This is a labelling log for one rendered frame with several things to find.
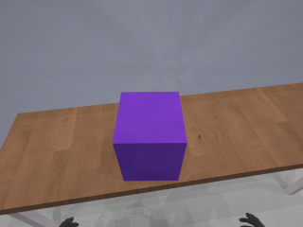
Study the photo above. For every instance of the robot left hand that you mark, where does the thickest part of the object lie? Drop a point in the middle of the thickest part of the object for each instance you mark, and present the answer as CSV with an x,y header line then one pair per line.
x,y
68,223

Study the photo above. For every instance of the table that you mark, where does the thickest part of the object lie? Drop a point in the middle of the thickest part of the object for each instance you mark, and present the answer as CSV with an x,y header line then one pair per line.
x,y
65,156

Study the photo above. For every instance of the robot right hand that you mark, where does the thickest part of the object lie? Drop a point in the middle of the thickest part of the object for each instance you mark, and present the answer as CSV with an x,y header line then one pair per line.
x,y
251,219

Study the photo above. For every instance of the carton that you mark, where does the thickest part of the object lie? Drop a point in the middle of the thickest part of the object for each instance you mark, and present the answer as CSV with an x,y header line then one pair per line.
x,y
150,137

